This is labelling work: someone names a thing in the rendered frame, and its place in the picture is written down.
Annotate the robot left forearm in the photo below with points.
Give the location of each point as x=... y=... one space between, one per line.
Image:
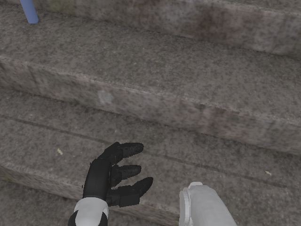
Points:
x=90 y=211

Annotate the robot left hand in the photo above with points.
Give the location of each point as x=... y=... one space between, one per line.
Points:
x=102 y=176

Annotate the robot right thigh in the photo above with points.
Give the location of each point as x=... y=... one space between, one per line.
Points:
x=201 y=206

